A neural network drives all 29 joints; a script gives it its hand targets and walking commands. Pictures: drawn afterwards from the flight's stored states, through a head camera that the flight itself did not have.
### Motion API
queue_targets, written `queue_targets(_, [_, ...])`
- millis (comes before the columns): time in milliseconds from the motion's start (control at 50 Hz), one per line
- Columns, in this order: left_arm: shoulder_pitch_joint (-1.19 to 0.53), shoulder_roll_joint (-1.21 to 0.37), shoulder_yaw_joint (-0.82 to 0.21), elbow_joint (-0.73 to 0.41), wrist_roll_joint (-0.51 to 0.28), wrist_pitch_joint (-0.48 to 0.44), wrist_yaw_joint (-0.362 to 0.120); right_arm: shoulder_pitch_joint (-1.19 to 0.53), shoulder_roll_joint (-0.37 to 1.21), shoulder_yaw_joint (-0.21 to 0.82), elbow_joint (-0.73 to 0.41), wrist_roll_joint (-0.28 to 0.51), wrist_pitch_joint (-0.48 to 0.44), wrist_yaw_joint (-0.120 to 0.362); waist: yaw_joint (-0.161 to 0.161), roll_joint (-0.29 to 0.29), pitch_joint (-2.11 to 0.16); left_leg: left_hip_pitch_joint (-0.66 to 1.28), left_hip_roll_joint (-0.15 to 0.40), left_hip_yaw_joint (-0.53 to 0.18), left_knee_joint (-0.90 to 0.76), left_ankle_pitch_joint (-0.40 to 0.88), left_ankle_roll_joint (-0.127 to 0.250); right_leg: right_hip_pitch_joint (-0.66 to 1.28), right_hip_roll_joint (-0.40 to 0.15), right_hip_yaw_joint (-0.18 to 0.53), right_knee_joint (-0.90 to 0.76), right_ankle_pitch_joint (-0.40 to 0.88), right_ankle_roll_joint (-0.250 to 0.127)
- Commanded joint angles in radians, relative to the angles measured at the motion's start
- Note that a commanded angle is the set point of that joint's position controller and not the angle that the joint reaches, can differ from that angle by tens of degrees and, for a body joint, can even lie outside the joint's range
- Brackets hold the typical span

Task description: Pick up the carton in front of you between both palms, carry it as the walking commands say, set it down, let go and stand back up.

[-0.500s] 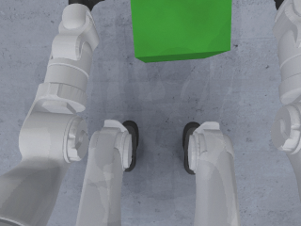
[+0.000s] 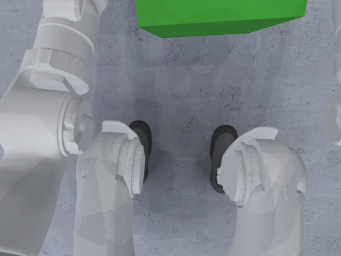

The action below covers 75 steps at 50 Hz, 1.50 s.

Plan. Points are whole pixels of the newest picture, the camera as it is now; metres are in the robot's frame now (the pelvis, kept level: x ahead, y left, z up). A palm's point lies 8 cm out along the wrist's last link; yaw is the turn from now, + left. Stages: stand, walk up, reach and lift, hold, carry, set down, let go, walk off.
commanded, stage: reach and lift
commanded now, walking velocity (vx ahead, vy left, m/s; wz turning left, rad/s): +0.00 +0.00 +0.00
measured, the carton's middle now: out of the picture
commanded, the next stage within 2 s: none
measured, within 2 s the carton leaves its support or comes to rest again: leaves its support in 0.66 s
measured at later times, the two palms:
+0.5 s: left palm out of the picture +0.56 +0.11 -0.17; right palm out of the picture +0.57 -0.20 -0.17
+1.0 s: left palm out of the picture +0.52 +0.09 -0.01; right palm out of the picture +0.51 -0.21 -0.01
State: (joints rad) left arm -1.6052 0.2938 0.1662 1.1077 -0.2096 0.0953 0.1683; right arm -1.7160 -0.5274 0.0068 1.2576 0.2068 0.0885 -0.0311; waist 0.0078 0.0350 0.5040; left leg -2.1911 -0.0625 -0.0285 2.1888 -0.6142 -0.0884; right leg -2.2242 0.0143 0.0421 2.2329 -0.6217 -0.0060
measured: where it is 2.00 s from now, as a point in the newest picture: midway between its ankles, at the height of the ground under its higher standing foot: (178, 166)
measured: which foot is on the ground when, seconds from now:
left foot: down 0.00-1.00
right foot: down 0.00-1.00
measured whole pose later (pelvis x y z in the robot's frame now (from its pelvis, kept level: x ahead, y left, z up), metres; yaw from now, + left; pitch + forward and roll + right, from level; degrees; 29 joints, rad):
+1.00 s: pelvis -0.01 +0.02 +0.06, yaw -4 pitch +41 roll +2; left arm -1.20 -0.01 0.54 0.74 0.16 0.35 0.13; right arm -1.29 -0.19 -0.35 0.91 -0.16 0.38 -0.02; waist -0.02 0.05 -0.01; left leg -2.14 -0.09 -0.07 1.97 -0.56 -0.09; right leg -2.17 0.07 0.07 1.98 -0.53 0.04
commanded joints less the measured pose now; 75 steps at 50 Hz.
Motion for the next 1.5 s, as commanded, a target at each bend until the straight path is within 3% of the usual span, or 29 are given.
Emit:
queue_targets(0, [-0.155,0.073,0.039,-0.064,0.035,-0.023,-0.004,-0.213,-0.057,-0.009,-0.057,-0.017,-0.015,0.014,0.007,-0.105,-1.322,0.504,-0.011,0.132,-0.109,0.439,0.023,0.725,-0.002,-0.019,-0.175,0.543,0.034])
queue_targets(60, [-0.156,0.071,0.070,-0.083,0.065,-0.031,-0.005,-0.214,-0.039,-0.025,-0.073,-0.035,-0.017,0.019,0.012,-0.100,-1.279,0.483,-0.014,0.125,-0.111,0.441,0.026,0.650,0.000,-0.020,-0.179,0.517,0.037])
queue_targets(160, [-0.214,0.034,0.056,-0.108,0.063,-0.033,-0.002,-0.261,-0.022,-0.027,-0.108,-0.038,-0.021,0.016,-0.010,-0.076,-1.266,0.552,-0.018,0.110,-0.118,0.426,0.032,0.566,0.004,-0.034,-0.196,0.438,0.031])
queue_targets(240, [-0.311,-0.101,0.008,-0.135,0.057,-0.016,-0.014,-0.334,0.097,0.010,-0.127,-0.028,-0.005,0.037,-0.022,-0.055,-1.223,0.602,-0.031,0.112,-0.129,0.357,0.032,0.553,0.016,-0.047,-0.213,0.341,0.020])
queue_targets(300, [-0.421,-0.412,-0.024,-0.125,0.093,0.020,-0.084,-0.436,0.435,0.059,-0.116,-0.053,0.026,0.118,-0.017,-0.056,-1.156,0.615,-0.052,0.113,-0.125,0.299,0.038,0.536,0.035,-0.050,-0.208,0.281,0.014])
queue_targets(320, [-0.471,-0.598,-0.039,-0.135,0.116,0.040,-0.132,-0.460,0.626,0.074,-0.113,-0.070,0.043,0.173,-0.012,-0.057,-1.124,0.617,-0.062,0.116,-0.120,0.284,0.044,0.517,0.045,-0.052,-0.200,0.263,0.012])
queue_targets(360, [-0.515,-0.820,-0.049,-0.168,0.154,0.083,-0.215,-0.445,0.857,0.055,-0.144,-0.095,0.081,0.267,-0.019,-0.065,-1.072,0.575,-0.075,0.126,-0.117,0.252,0.056,0.472,0.057,-0.065,-0.195,0.236,0.008])
queue_targets(400, [-0.502,-0.916,-0.056,-0.203,0.164,0.111,-0.271,-0.395,0.963,0.042,-0.176,-0.098,0.109,0.322,-0.024,-0.042,-1.043,0.534,-0.081,0.134,-0.111,0.255,0.063,0.447,0.065,-0.073,-0.192,0.243,0.003])
queue_targets(440, [-0.493,-0.971,-0.061,-0.226,0.154,0.129,-0.295,-0.366,1.018,0.029,-0.208,-0.095,0.120,0.342,-0.031,-0.027,-1.094,0.530,-0.084,0.137,-0.106,0.285,0.070,0.451,0.071,-0.081,-0.185,0.282,-0.004])
queue_targets(540, [-0.490,-1.080,-0.132,-0.311,0.074,0.139,-0.293,-0.405,1.101,0.124,-0.393,-0.031,0.131,0.334,-0.042,-0.051,-1.369,0.580,-0.084,0.133,-0.082,0.432,0.074,0.610,0.067,-0.087,-0.165,0.476,-0.006])
queue_targets(620, [-0.539,-1.150,-0.229,-0.424,0.013,0.150,-0.276,-0.461,1.205,0.214,-0.591,0.029,0.149,0.295,-0.044,-0.101,-1.761,0.565,-0.100,0.159,-0.094,0.519,0.066,0.924,0.073,-0.081,-0.153,0.731,0.004])
queue_targets(700, [-0.528,-1.222,-0.286,-0.568,0.015,0.190,-0.265,-0.425,1.316,0.269,-0.759,0.030,0.200,0.258,-0.042,-0.159,-2.141,0.534,-0.122,0.175,-0.151,0.569,0.055,1.237,0.093,-0.072,-0.171,0.961,0.021])
queue_targets(760, [-0.473,-1.239,-0.288,-0.576,0.067,0.222,-0.275,-0.294,1.381,0.236,-0.706,-0.032,0.241,0.246,-0.050,-0.152,-2.074,0.503,-0.128,0.170,-0.206,0.518,0.055,1.147,0.109,-0.094,-0.249,0.844,0.031])
queue_targets(820, [-0.405,-1.260,-0.262,-0.493,0.118,0.244,-0.288,-0.152,1.409,0.149,-0.526,-0.111,0.273,0.252,-0.067,-0.110,-1.799,0.475,-0.121,0.153,-0.276,0.405,0.050,0.916,0.123,-0.111,-0.348,0.622,0.030])
queue_targets(880, [-0.316,-1.241,-0.126,-0.372,0.231,0.244,-0.295,-0.083,1.419,-0.006,-0.374,-0.210,0.274,0.266,-0.035,-0.058,-1.479,0.422,-0.122,0.147,-0.368,0.254,0.051,0.674,0.126,-0.117,-0.446,0.366,0.018])
queue_targets(980, [-0.310,-1.197,0.029,-0.314,0.340,0.244,-0.288,-0.191,1.408,-0.078,-0.385,-0.282,0.263,0.290,0.028,-0.097,-1.426,0.498,-0.123,0.139,-0.470,0.163,0.073,0.585,0.129,-0.123,-0.532,0.193,0.015])
queue_targets(1060, [-0.311,-1.204,0.061,-0.297,0.382,0.272,-0.298,-0.215,1.398,-0.110,-0.373,-0.322,0.284,0.301,0.027,-0.119,-1.452,0.544,-0.116,0.138,-0.556,0.049,0.078,0.637,0.131,-0.120,-0.616,0.063,0.018])
queue_targets(1180, [-0.384,-1.336,-0.106,-0.423,0.269,0.314,-0.338,-0.176,1.455,-0.084,-0.437,-0.318,0.321,0.300,-0.060,-0.055,-1.735,0.702,-0.115,0.134,-0.621,0.115,0.049,0.840,0.136,-0.129,-0.684,0.154,0.010])
queue_targets(1220, [-0.367,-1.379,-0.167,-0.455,0.237,0.327,-0.351,-0.152,1.482,-0.053,-0.474,-0.301,0.330,0.300,-0.070,-0.027,-1.822,0.766,-0.118,0.136,-0.638,0.176,0.040,0.890,0.138,-0.134,-0.698,0.225,0.010])
queue_targets(1300, [-0.241,-1.434,-0.250,-0.488,0.207,0.344,-0.364,-0.077,1.532,0.036,-0.559,-0.252,0.342,0.305,-0.057,-0.021,-1.906,0.860,-0.124,0.132,-0.674,0.312,0.033,0.994,0.141,-0.130,-0.727,0.380,0.014])
queue_targets(1480, [0.112,-1.440,-0.246,-0.442,0.260,0.305,-0.372,0.206,1.643,0.119,-0.582,-0.240,0.321,0.297,-0.002,-0.094,-1.646,0.886,-0.128,0.092,-0.816,0.395,0.055,1.129,0.141,-0.088,-0.859,0.506,0.041])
